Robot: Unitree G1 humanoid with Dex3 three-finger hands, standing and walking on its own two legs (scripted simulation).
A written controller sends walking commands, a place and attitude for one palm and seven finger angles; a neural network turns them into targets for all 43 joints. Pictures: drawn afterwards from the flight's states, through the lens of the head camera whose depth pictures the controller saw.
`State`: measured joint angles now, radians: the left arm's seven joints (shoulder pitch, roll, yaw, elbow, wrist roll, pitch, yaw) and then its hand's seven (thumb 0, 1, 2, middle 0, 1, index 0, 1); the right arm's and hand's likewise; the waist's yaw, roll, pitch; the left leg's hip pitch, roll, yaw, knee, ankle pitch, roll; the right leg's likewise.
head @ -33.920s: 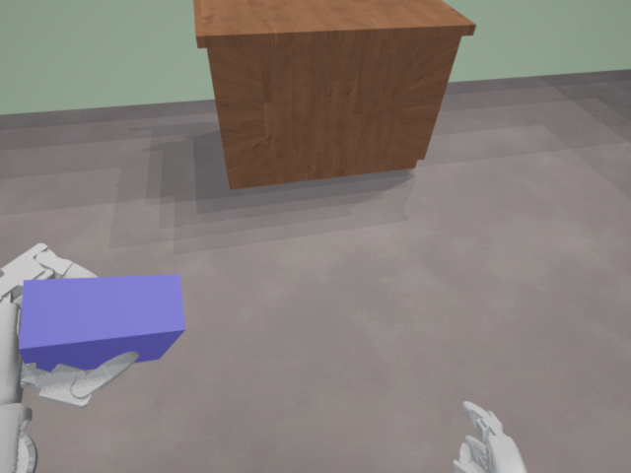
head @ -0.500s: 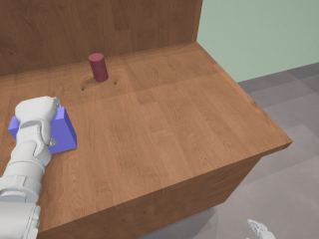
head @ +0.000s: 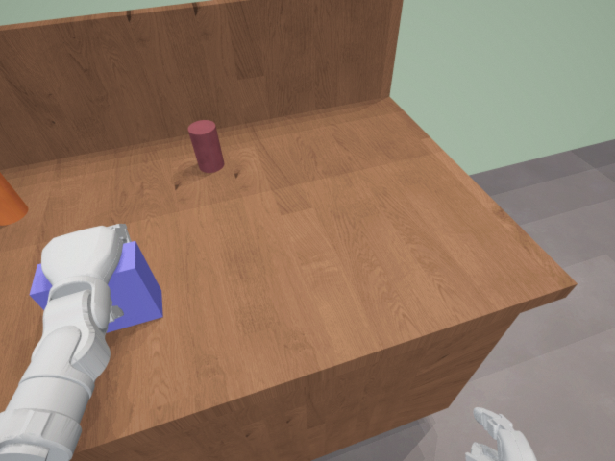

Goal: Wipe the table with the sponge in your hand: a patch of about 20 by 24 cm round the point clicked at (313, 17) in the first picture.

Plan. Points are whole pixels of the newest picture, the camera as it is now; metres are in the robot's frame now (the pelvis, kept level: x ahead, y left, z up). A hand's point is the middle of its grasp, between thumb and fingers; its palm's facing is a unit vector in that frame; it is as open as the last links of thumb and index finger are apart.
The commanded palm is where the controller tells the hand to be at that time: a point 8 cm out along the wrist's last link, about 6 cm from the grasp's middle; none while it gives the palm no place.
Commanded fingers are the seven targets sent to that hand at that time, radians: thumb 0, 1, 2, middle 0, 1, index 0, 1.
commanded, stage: wipe back along the first lane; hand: left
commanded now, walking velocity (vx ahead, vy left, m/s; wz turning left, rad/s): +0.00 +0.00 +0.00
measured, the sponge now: (109, 300) +0.32 +0.32 +0.02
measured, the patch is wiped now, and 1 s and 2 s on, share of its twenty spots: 1.00 1.00 1.00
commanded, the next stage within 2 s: lift the sponge slowly off the table in 1.14 s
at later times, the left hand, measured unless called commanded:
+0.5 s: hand (100, 305) +0.28 +0.30 +0.06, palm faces +0.00 -0.03 -1.00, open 9.7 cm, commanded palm +0.24 +0.28 +0.10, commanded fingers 0.00 0.10 1.30 -1.20 -1.60 -1.20 -1.60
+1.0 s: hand (104, 336) +0.24 +0.28 +0.06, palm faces +0.02 -0.06 -1.00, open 9.7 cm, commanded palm +0.20 +0.26 +0.10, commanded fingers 0.00 0.10 1.30 -1.20 -1.60 -1.20 -1.60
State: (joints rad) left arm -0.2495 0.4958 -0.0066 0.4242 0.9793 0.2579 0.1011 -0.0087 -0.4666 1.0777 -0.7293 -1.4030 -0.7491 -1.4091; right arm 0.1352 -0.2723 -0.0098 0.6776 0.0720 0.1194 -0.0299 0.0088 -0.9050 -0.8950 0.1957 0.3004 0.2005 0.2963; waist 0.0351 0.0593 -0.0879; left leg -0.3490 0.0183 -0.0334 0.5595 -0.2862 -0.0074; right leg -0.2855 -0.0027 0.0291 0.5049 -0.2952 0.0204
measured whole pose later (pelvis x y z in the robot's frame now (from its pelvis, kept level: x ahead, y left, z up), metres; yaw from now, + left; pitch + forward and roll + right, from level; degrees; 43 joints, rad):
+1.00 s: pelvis +0.00 -0.01 +0.00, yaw +0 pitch +0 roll +0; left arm 0.12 0.43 -0.08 -0.02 0.97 0.38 0.11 0.02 -0.46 1.07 -0.72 -1.42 -0.74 -1.42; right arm 0.04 -0.25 0.02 0.66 0.06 0.08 -0.02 0.01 -0.90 -0.90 0.20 0.30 0.20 0.30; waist 0.09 0.08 -0.06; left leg -0.25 0.02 -0.02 0.53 -0.28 -0.02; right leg -0.20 0.00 0.04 0.50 -0.31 0.01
